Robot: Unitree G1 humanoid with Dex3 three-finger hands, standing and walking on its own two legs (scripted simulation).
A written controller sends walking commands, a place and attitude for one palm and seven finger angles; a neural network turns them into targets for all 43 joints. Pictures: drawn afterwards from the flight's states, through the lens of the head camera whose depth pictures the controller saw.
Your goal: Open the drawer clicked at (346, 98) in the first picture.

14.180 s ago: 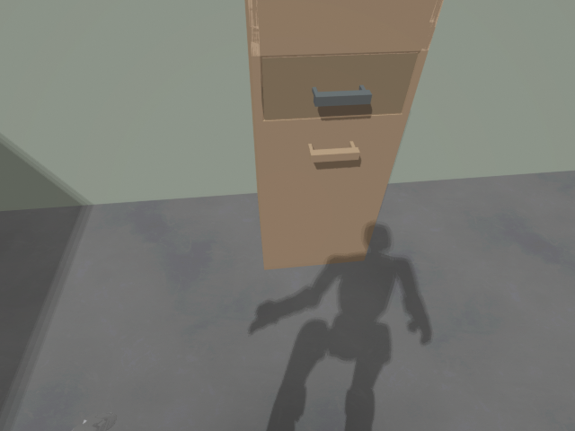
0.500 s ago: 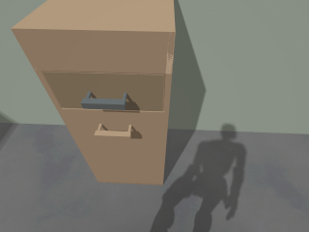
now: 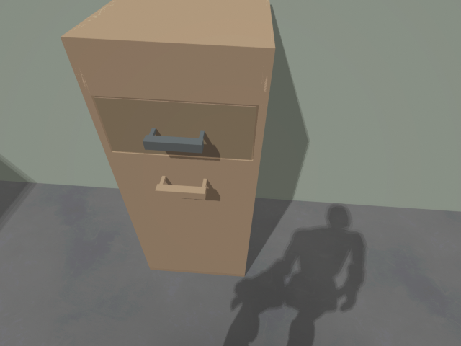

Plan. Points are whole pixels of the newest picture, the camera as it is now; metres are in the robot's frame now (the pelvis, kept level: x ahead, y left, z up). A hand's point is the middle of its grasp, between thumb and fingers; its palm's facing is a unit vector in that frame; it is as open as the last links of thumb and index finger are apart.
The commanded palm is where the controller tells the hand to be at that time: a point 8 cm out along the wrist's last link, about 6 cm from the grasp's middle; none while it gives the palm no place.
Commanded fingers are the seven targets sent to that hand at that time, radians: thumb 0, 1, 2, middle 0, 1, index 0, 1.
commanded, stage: come to a stop and stand still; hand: left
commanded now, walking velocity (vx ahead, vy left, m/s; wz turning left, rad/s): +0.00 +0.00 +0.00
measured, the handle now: (175, 138) +0.57 +0.17 +0.04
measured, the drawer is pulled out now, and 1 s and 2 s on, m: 0.00 0.00 0.00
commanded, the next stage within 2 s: look again from close up in 0.34 s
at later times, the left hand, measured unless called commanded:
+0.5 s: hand out of the picture -0.05 +0.15 -0.17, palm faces +0.05 -0.99 -0.15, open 7.4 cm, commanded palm none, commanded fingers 0.00 0.90 0.90 -0.20 -0.30 -0.20 -0.30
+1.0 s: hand out of the picture +0.00 +0.15 -0.17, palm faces +0.04 -0.99 -0.15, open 7.4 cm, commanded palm none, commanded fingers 0.00 0.90 0.90 -0.20 -0.30 -0.20 -0.30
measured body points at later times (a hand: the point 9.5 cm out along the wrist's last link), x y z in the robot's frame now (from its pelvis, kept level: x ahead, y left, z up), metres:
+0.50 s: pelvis -0.02 +0.00 +0.00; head -0.02 +0.00 +0.45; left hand -0.05 +0.21 -0.16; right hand -0.03 -0.22 -0.15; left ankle +0.04 +0.09 -0.73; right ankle +0.03 -0.13 -0.73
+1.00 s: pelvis +0.01 -0.01 +0.01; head +0.01 +0.00 +0.46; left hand +0.00 +0.20 -0.15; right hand +0.01 -0.22 -0.15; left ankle +0.04 +0.09 -0.73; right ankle +0.03 -0.13 -0.73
